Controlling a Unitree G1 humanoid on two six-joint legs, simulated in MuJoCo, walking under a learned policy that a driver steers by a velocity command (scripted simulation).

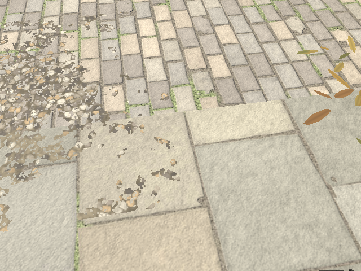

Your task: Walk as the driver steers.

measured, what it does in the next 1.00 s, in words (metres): walks ahead: right foot, then left foot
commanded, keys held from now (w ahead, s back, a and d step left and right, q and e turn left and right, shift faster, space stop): w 0.46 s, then w+q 0.54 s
